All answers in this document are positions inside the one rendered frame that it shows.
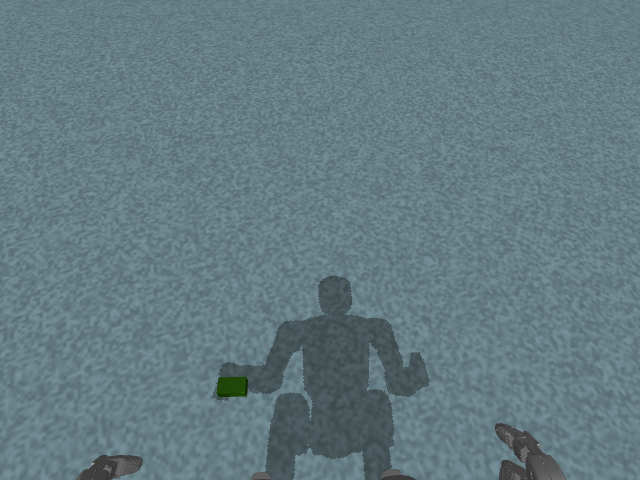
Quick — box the small box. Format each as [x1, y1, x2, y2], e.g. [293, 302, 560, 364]
[217, 377, 248, 397]

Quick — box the right robot hand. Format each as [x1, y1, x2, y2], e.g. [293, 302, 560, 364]
[495, 423, 567, 480]

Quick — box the left robot hand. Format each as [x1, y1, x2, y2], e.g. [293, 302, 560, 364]
[76, 455, 143, 480]

